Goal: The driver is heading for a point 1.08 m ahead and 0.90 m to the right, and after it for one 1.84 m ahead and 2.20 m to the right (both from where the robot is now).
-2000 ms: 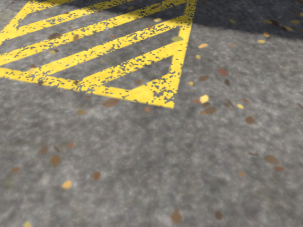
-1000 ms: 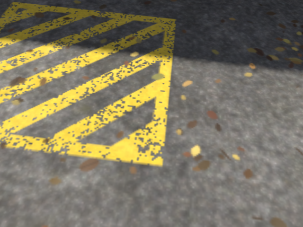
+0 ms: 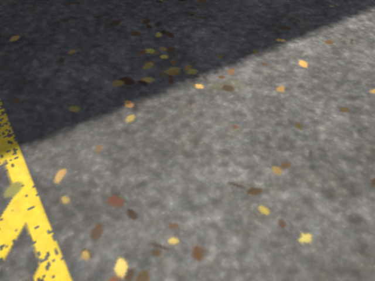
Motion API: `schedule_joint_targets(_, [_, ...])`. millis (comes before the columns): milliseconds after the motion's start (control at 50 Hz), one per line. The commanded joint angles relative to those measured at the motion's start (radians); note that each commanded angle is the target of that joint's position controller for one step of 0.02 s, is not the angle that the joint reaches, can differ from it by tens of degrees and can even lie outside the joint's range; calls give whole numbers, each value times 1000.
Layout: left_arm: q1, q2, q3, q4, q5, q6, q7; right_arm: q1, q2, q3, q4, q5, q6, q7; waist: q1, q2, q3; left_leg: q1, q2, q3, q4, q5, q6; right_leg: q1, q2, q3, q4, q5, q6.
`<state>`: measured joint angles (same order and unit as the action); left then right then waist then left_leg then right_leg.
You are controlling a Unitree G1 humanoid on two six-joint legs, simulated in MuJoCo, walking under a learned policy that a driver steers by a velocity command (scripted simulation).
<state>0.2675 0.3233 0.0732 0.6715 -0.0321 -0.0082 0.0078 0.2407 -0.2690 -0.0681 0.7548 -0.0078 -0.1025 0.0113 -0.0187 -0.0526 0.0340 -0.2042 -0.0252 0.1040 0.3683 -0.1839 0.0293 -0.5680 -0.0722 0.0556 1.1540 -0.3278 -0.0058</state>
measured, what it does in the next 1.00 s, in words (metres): walks ahead, turning right: right foot, then left foot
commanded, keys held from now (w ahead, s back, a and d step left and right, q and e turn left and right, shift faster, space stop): w+e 0.48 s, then e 0.52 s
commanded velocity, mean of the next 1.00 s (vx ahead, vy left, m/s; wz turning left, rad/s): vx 0.34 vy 0.00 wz -0.60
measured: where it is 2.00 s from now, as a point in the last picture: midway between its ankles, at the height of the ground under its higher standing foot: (316, 209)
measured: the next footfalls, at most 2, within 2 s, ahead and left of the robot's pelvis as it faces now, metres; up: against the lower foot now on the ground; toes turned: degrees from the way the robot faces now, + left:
right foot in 0.30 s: +0.32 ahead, -0.18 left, +0.00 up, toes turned -13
left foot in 0.76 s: +0.62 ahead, -0.09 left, +0.00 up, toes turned -32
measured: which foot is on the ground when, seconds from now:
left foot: down 0.00-0.30, up 0.32-0.74, down 0.76-1.00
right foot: up 0.00-0.28, down 0.30-0.76, up 0.78-1.00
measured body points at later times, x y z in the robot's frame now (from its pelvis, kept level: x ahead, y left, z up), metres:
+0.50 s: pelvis +0.27 -0.09 +0.00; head +0.31 -0.12 +0.45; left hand +0.45 +0.15 -0.10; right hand +0.36 -0.40 -0.10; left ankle +0.34 +0.07 -0.66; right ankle +0.28 -0.17 -0.74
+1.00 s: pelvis +0.46 -0.11 +0.00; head +0.51 -0.13 +0.44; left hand +0.74 +0.06 -0.11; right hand +0.45 -0.42 -0.10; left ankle +0.59 -0.07 -0.74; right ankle +0.38 -0.22 -0.67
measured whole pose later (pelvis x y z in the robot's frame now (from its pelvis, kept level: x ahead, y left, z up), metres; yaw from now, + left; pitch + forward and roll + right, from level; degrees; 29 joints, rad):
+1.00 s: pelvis +0.46 -0.11 +0.00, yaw -36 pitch +1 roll +1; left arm 0.22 0.34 0.08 0.63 -0.02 0.07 0.04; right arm 0.09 -0.26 -0.04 0.71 -0.02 -0.01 -0.02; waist 0.00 -0.03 0.09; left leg -0.34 0.01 0.09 0.43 -0.10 0.04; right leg -0.52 -0.02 0.05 1.07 -0.44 0.08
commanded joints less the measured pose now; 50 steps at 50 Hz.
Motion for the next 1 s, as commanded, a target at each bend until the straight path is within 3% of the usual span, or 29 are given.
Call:
schedule_joint_targets(20, [-5,34,7,-83,10,-1,-4,-42,-144,-37,-43,3,-23,-6,16,127,9,54,315,-221,-249,54,188,-135,-72,54,-62,86,16])
schedule_joint_targets(120, [-129,17,-5,-104,11,-20,-34,-31,-179,-44,-18,8,-7,-10,-25,98,34,98,273,-22,-241,175,144,-93,-53,-14,-335,326,10])
schedule_joint_targets(200, [-226,24,-4,-149,6,-20,-57,24,-221,-56,11,30,16,-8,-53,98,65,202,305,37,-211,216,115,-72,-30,-72,-476,289,-31])
schedule_joint_targets(240, [-209,53,11,-161,12,-16,-61,26,-250,-65,15,43,30,-9,-23,117,38,261,314,70,-109,478,96,-8,20,-118,-508,188,-69])
schedule_joint_targets(260, [-146,80,27,-153,15,-11,-59,22,-265,-69,14,50,38,-11,20,131,-11,273,306,92,8,661,83,87,64,-152,-515,140,-94])
schedule_joint_targets(280, [3,121,54,-116,12,-7,-53,8,-259,-65,11,55,46,-13,110,119,-89,227,276,129,210,763,58,286,120,-180,-568,171,-127])
schedule_joint_targets(300, [192,194,92,-65,6,3,-36,28,-217,-48,1,38,45,-18,191,63,-188,31,239,138,492,608,14,593,113,-101,-577,197,-169])
schedule_joint_targets(320, [180,322,109,-66,-8,1,-22,109,-64,1,-57,-16,31,-12,76,-244,-237,-417,65,102,871,-299,-57,893,-154,437,-657,64,-325])
schedule_joint_targets(340, [191,275,87,-118,1,-25,-34,53,-115,6,-78,13,-5,-3,119,-171,-436,-544,-8,-168,1036,-432,-55,979,-268,832,-846,-161,-429])
schedule_joint_targets(360, [164,197,64,-103,11,-45,-42,-59,-195,-15,-104,54,-25,5,148,-74,-301,-638,45,-200,1036,-326,-34,910,-248,710,-884,-122,-364])
schedule_joint_targets(380, [126,172,55,-96,12,-54,-41,-83,-179,-6,-112,51,-37,3,115,-35,-200,-626,87,-191,956,-239,-15,778,-209,582,-876,-37,-330])
schedule_joint_targets(400, [53,139,43,-103,15,-56,-38,-83,-173,-5,-99,24,-41,-4,70,26,-141,-561,123,-194,867,-181,-17,640,-169,479,-868,88,-299])
schedule_joint_targets(420, [4,114,33,-118,27,-57,-34,-67,-182,-12,-90,8,-35,-5,33,13,-117,-486,143,-202,805,-142,-20,540,-137,407,-880,204,-288])
schedule_joint_targets(440, [-19,109,29,-127,34,-57,-30,-55,-183,-14,-85,4,-24,-3,13,3,-107,-441,146,-200,774,-122,-28,483,-123,379,-900,262,-289])
schedule_joint_targets(500, [-9,131,33,-107,27,-61,-11,-80,-142,-4,-86,-11,1,-4,3,26,-62,-412,125,-164,639,-63,-75,375,-93,280,-917,472,-296])
schedule_joint_targets(540, [-1,153,40,-90,25,-52,5,-148,-115,8,-104,-17,8,-6,15,22,-32,-383,90,-144,484,49,-101,319,-44,194,-887,615,-261])
schedule_joint_targets(580, [21,159,45,-73,18,-34,17,-210,-91,18,-115,-15,7,1,42,-8,-44,-296,37,-124,328,195,-104,279,8,143,-844,628,-209])
schedule_joint_targets(660, [71,151,48,-40,10,-10,27,-266,-119,7,-136,1,10,12,63,-40,-71,-235,-14,-165,176,256,-85,341,-8,245,-763,501,-162])
schedule_joint_targets(720, [23,126,44,-54,13,1,35,-201,-157,-15,-123,-4,2,11,20,-76,-92,-187,-2,-190,106,196,-43,417,-14,337,-628,479,-133])
schedule_joint_targets(740, [-3,104,38,-67,11,2,34,-150,-164,-20,-113,-13,-4,5,-12,-62,-118,-92,20,-175,35,303,-19,406,33,320,-538,456,-102])
schedule_joint_targets(760, [9,48,19,-91,25,-1,32,-80,-214,-29,-117,-32,-7,-4,-26,43,-237,137,181,-299,78,593,44,310,103,258,-319,247,-55])
schedule_joint_targets(780, [224,-6,3,-66,26,0,28,-58,-231,-26,-123,-52,9,-9,61,293,-359,426,450,-598,122,926,230,63,238,175,-35,-452,14])
schedule_joint_targets(800, [296,111,20,-49,13,5,23,-48,-214,-33,-114,-11,31,-3,65,312,-420,424,517,-773,72,612,288,-20,161,155,112,-398,45])
schedule_joint_targets(820, [183,173,41,-45,3,22,28,-91,-148,-16,-141,-3,44,-9,27,205,-305,336,436,-650,36,408,248,-66,119,130,173,-305,75])
schedule_joint_targets(840, [100,186,47,-59,4,41,36,-131,-116,-4,-145,-7,58,-14,16,147,-227,234,377,-528,10,279,206,-78,94,91,164,-233,89])
schedule_joint_targets(860, [61,180,50,-69,8,60,42,-166,-104,4,-148,-9,70,-18,21,137,-163,130,334,-453,-20,212,193,-62,72,77,149,-196,98])
schedule_joint_targets(880, [54,153,46,-80,6,71,41,-191,-120,1,-141,-15,77,-23,40,163,-115,30,300,-384,-55,174,185,-17,55,57,112,-167,99])
schedule_joint_targets(920, [60,94,32,-85,9,74,41,-191,-134,-7,-125,-23,78,-29,41,198,-97,-29,257,-273,-96,194,189,46,55,3,15,-131,95])
schedule_joint_targets(1000, [0,70,19,-111,22,65,32,-176,-161,-22,-103,-11,85,-36,15,179,-150,41,318,-218,-103,265,232,76,10,-12,-146,-73,84])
